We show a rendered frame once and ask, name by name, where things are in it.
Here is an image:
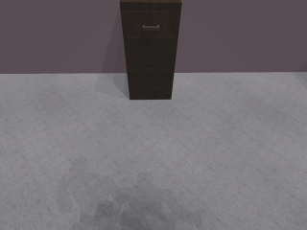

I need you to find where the cabinet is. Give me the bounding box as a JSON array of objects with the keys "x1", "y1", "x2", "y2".
[{"x1": 119, "y1": 0, "x2": 182, "y2": 100}]

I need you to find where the drawer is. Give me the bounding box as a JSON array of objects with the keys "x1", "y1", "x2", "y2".
[{"x1": 124, "y1": 11, "x2": 177, "y2": 37}]

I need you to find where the handle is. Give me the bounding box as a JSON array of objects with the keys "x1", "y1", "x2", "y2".
[{"x1": 142, "y1": 24, "x2": 160, "y2": 31}]

